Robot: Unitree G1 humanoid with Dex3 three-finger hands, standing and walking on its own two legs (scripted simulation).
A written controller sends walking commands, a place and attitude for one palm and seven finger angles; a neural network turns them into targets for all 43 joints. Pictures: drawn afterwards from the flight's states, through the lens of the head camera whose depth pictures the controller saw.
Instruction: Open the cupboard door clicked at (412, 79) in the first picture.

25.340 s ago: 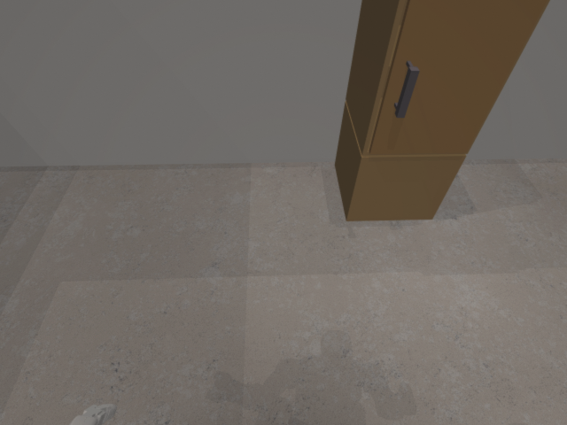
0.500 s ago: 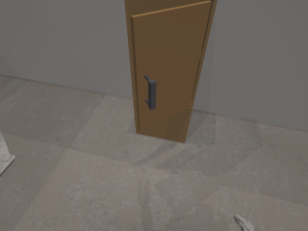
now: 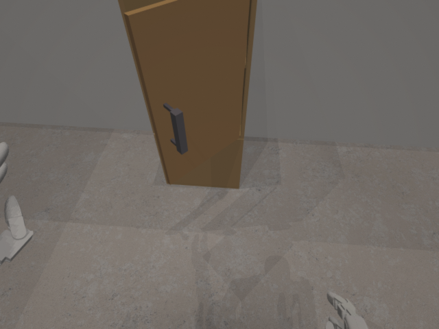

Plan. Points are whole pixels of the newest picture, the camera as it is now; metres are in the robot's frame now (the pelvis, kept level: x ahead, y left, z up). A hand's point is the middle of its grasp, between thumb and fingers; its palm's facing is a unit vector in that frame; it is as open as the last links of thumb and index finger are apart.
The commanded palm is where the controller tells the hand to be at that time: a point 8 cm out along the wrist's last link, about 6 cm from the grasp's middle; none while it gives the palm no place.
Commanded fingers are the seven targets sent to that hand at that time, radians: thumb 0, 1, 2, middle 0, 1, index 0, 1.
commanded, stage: stop stepping back and stand still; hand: left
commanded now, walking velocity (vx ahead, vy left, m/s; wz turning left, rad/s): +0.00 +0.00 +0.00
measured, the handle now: (175, 128) +0.65 +0.15 -0.06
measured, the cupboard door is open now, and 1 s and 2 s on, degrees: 48 48 48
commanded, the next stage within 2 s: let the arm hang, fingers relaxed in 0.32 s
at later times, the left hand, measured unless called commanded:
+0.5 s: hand (51, 247) +0.23 +0.27 +0.08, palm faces +0.21 -0.83 -0.52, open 7.4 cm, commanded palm none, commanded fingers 0.00 0.90 0.90 -0.20 -0.30 -0.20 -0.30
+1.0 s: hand out of the picture -0.07 +0.20 -0.16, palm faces +0.00 -0.98 -0.21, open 7.3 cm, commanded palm none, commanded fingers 0.00 0.90 0.90 -0.20 -0.30 -0.20 -0.30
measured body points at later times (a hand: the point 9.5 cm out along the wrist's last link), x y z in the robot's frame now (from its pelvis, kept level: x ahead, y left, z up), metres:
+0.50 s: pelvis +0.01 +0.02 +0.00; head +0.02 +0.00 +0.45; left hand +0.21 +0.31 +0.11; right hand +0.18 -0.23 -0.10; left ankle +0.01 +0.12 -0.73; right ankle -0.01 -0.08 -0.73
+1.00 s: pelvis -0.02 +0.01 +0.01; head +0.01 +0.01 +0.46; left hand -0.07 +0.25 -0.14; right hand -0.06 -0.21 -0.15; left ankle +0.01 +0.12 -0.73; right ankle -0.01 -0.08 -0.73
